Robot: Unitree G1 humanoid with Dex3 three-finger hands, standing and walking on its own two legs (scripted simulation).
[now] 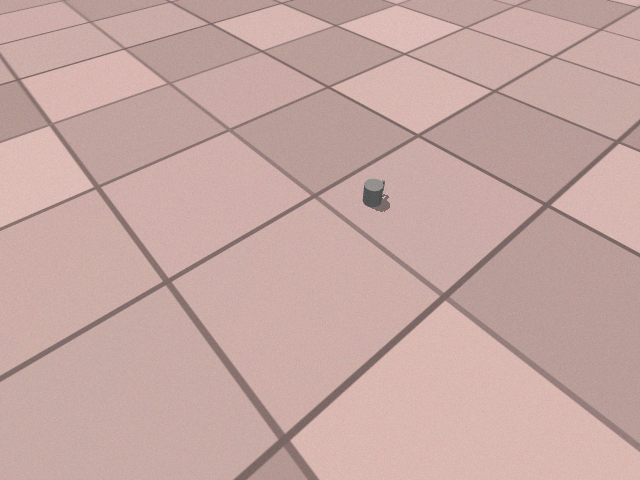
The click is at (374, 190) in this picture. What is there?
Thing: mug
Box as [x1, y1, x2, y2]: [363, 179, 384, 206]
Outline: 368,179 364,183 363,202 368,206 376,206 380,203 384,181 380,181 377,179
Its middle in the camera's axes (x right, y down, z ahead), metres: +0.25 -0.22 +1.82
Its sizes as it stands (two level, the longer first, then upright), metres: 0.121 0.087 0.099
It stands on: the floor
